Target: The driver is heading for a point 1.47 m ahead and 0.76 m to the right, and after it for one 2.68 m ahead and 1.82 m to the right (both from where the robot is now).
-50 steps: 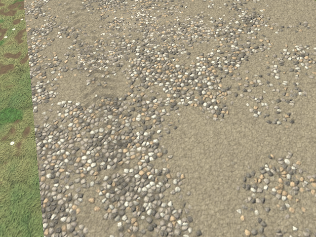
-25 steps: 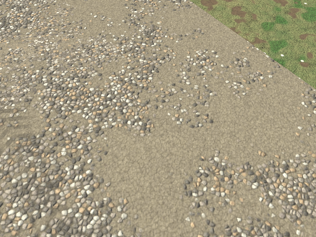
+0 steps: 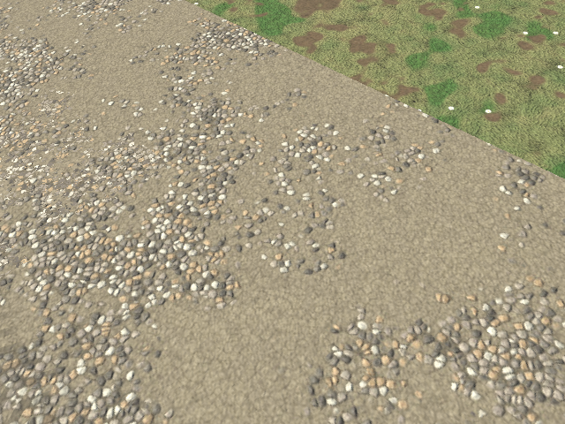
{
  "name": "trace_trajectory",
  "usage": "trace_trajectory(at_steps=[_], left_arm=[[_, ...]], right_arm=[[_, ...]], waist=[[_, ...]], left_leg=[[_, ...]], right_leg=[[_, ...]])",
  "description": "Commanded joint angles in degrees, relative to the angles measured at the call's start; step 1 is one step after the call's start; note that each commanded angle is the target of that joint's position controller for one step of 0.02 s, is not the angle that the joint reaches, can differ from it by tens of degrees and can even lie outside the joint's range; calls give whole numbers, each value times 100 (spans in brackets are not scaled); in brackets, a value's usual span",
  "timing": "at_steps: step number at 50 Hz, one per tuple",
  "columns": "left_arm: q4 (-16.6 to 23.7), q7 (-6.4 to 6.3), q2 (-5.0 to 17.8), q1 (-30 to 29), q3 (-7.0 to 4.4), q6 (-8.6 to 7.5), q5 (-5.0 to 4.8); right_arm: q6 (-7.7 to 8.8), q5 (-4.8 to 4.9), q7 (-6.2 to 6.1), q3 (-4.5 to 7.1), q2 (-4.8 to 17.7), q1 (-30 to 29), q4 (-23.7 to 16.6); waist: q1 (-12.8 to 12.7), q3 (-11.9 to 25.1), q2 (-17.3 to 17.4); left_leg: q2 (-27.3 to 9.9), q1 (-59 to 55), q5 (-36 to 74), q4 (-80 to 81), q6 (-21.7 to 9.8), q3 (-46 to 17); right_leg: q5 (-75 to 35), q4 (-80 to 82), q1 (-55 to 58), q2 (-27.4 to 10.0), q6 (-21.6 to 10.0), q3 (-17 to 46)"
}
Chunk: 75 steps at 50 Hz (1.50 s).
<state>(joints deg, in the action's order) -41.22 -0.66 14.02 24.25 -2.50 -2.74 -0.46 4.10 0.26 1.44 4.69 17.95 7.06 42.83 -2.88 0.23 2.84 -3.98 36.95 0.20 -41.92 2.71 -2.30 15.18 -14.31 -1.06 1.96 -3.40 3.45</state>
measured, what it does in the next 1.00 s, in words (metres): walks ahead, turning right: left foot, then right foot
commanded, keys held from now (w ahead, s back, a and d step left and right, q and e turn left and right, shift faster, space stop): w+e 1.00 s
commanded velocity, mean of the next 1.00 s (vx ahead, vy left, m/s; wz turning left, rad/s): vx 0.48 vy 0.00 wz -0.56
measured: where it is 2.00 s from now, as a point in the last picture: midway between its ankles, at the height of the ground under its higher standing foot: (510, 251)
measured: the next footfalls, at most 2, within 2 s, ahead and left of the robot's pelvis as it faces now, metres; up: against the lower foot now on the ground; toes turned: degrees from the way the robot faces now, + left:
left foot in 0.18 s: +0.27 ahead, +0.14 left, +0.00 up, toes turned -7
right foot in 0.70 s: +0.49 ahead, -0.19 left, +0.00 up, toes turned -26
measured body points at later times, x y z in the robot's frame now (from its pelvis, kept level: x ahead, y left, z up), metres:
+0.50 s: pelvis +0.26 +0.03 -0.01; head +0.29 +0.01 +0.44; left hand +0.50 +0.24 -0.09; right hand +0.23 -0.26 -0.13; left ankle +0.23 +0.15 -0.75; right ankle +0.34 -0.16 -0.68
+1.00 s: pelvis +0.51 -0.13 +0.00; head +0.54 -0.16 +0.45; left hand +0.72 +0.08 -0.10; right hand +0.56 -0.46 -0.09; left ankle +0.76 -0.05 -0.68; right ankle +0.45 -0.18 -0.75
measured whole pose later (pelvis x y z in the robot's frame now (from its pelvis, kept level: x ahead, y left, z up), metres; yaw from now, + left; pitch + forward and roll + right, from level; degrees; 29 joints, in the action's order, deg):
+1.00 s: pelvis +0.51 -0.13 +0.00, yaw -33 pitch +1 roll +1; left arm -38.9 -0.3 16.2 19.9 -3.4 -2.6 -0.8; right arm 5.1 -0.7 0.8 2.6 17.9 2.6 39.8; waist -3.5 -3.0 2.3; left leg -5.1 38.2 -2.7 -43.3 3.7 -5.0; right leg 12.0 -19.9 -8.8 5.9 -5.1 6.4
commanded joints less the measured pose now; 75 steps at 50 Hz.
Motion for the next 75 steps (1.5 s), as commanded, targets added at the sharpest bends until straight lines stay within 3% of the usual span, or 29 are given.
trace_trajectory(at_steps=[1, 7, 9, 10, 11, 12, 13, 14, 19, 30, 32, 34, 35, 36, 37, 38, 39, 41, 45, 50, 55, 58, 59, 60, 61, 62, 64, 69, 75], left_arm=[[180, -60, 1135, 97, -337, -68, -63], [39, -98, 1251, 86, -410, 48, -104], [138, -82, 1032, -98, -324, 68, -31], [329, -84, 648, -79, -183, 58, 118], [447, -74, 216, 773, -84, -31, -138], [267, -71, 939, 438, -232, -41, -268], [358, -54, 1181, -151, -307, -23, -256], [373, -61, 1082, -386, -291, -7, -191], [489, 5, 603, -581, -257, 192, -140], [1074, 354, 547, -2173, -161, 89, -95], [1116, 365, 769, -1943, -276, 126, -61], [762, 298, 1249, -447, -572, 185, -87], [562, 176, 1759, 443, -760, 255, -129], [696, 182, 2344, 53, -774, 159, -162], [856, 240, 1739, 151, -611, 42, -126], [777, 261, 1459, -48, -511, -52, -67], [787, 257, 1317, -382, -456, -92, -73], [926, 205, 1049, -958, -349, -93, 23], [806, 69, 1166, -902, -363, -127, -11], [561, -38, 1277, -531, -396, -63, -66], [343, -64, 1212, -272, -401, 7, -117], [373, -58, 1048, -447, -360, 70, -83], [470, -31, 730, -470, -238, 62, -18], [598, -35, 334, 279, -116, 20, -133], [549, -49, 770, 434, -152, -8, -214], [503, -50, 1160, -91, -259, 10, -215], [647, -50, 1094, -826, -262, 7, -56], [679, 34, 583, -963, -148, 29, -44], [869, 192, 387, -2009, 7, -129, -23]], right_arm=[[189, 42, 79, -23, 214, -1184, -694], [325, 85, 147, 55, 507, -920, -769], [336, 35, 36, 249, 910, 432, -493], [304, -80, -37, 317, 1315, 1480, -427], [268, -142, 32, 328, 1460, 1602, -283], [247, -50, 20, 166, 781, 1311, -384], [208, -2, -28, 94, 511, 1012, -389], [188, -40, -38, 61, 438, 742, -373], [312, -68, -74, 76, 368, 365, -176], [67, 122, -140, 245, 995, 822, 167], [-17, 189, -160, 299, 1184, 806, 164], [-102, 238, -184, 264, 1134, 721, 119], [-77, 44, -201, 113, 765, 884, 9], [75, -133, -127, -149, 7, 1389, -352], [262, 94, -67, -58, 605, 655, -401], [355, 264, -40, -2, 825, 194, -552], [402, 174, -80, -42, 719, 174, -529], [345, -22, -104, 3, 753, 324, -435], [149, -128, -103, -56, 502, 179, -458], [170, -68, -37, -176, 261, -908, -725], [273, 16, 51, -64, 542, -1092, -847], [343, -9, 5, 98, 751, -137, -635], [370, -109, -38, 182, 999, 659, -562], [311, -209, -53, 306, 1499, 1325, -420], [273, -51, 2, 239, 1135, 1362, -389], [241, -12, -17, 126, 714, 1111, -441], [169, -93, -30, 26, 452, 710, -387], [270, -24, -32, 14, 465, 761, -113], [159, 82, -67, 57, 798, 1046, 148]], waist=[[-190, -553, -841], [118, -405, -1156], [823, 597, -1070], [1150, 1730, -205], [595, 2424, 1904], [745, 1620, 1086], [776, 828, 598], [625, 433, 141], [253, -184, 249], [653, -584, -26], [405, -291, 149], [-464, 539, 82], [-741, 1071, -685], [109, 1692, -2039], [-415, 2043, -1200], [-406, 1167, -947], [-133, 743, -464], [281, 392, -513], [362, 137, -444], [-49, -136, -672], [-60, -144, -860], [451, 205, -1027], [810, 960, -673], [613, 1864, 1003], [604, 1825, 1374], [748, 1018, 695], [635, 130, 89], [354, -87, 247], [669, -225, 113]], left_leg=[[186, 300, 261, 721, 55, 74], [419, -914, -463, 1329, -291, 110], [265, -3126, -379, 1458, -689, 72], [-949, -4996, -833, 1262, -1060, -1248], [-2094, -6243, -2301, 2235, -1813, -4085], [-1912, -5638, -3052, 2593, -1592, -3877], [-1735, -4842, -2746, 2597, -1381, -2798], [-1491, -4080, -1972, 2692, -1306, -2129], [-1177, -2784, -642, 3379, -1400, -526], [-1226, -3839, 781, 3181, -1075, 1142], [-1237, -4145, 2625, 2414, -957, 1337], [-962, -3627, 3488, 309, -700, 1628], [-684, -2153, 1366, -1575, -423, 1642], [517, 193, -3483, -3460, -118, 786], [425, 783, -3349, -3884, -222, -288], [204, 1139, -2759, -3696, -357, -243], [-54, 872, -2270, -3184, -401, -256], [-310, 103, -1800, -2496, -317, -303], [-194, -124, -1235, -1530, 41, -82], [234, -597, 439, 588, 165, 0], [356, -882, 150, 1293, -72, -256], [398, -2161, -332, 1614, -411, -63], [-319, -3572, -482, 1459, -749, -685], [-1695, -5696, -1635, 1856, -1660, -3170], [-2075, -5800, -3074, 2398, -1825, -4543], [-1816, -5109, -3344, 2565, -1596, -3804], [-1305, -3714, -2004, 2700, -1384, -2361], [-991, -3027, -408, 3202, -1550, -1121], [-755, -3070, 241, 3342, -1392, -176]], right_leg=[[-881, 488, -178, -1295, -849, 1018], [-1936, -255, -61, -1483, -648, 1456], [-2969, -1946, -650, -915, -304, 1078], [-1323, -3833, -1784, -387, -75, 762], [1977, -5543, -3597, 267, 199, 662], [1659, -6140, -4138, -162, 238, 854], [1105, -6116, -4295, -410, 228, 599], [687, -5939, -4042, -642, 235, 464], [107, -5261, -3665, -999, 295, 315], [-1250, -2382, -3582, -739, 51, -487], [-638, -2276, -3013, -367, -182, -802], [-746, -1869, -920, 180, -561, -1021], [-764, -1788, 829, -518, -902, 237], [640, -972, 2323, -1865, -2022, 3695], [1257, -203, 2390, -2059, -1968, 4406], [776, -118, 1782, -1931, -1680, 3619], [99, -179, 971, -1697, -1497, 2965], [-1051, -61, -199, -1325, -1345, 2115], [-2023, 155, -1001, -1061, -1376, 1454], [-1264, 51, -1356, -668, -963, 1103], [-890, -585, -738, -981, -802, 1839], [-1549, -1487, -711, -751, -535, 1922], [-1191, -2855, -1244, -426, -319, 1582], [1100, -4916, -3230, 435, 154, 789], [1839, -5908, -4185, 143, 253, 821], [1315, -6210, -4423, -106, 304, 825], [634, -5851, -4146, -421, 310, 542], [266, -4593, -3730, -671, 301, 324], [-1363, -2523, -3351, -665, 355, -177]])
Velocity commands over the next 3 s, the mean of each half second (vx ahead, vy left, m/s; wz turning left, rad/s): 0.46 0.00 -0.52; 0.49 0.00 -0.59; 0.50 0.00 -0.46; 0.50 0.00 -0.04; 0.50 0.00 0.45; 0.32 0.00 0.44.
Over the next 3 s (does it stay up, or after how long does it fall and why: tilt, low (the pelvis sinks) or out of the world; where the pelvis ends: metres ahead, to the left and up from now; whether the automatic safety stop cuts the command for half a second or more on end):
stays up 1.34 -0.78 -0.01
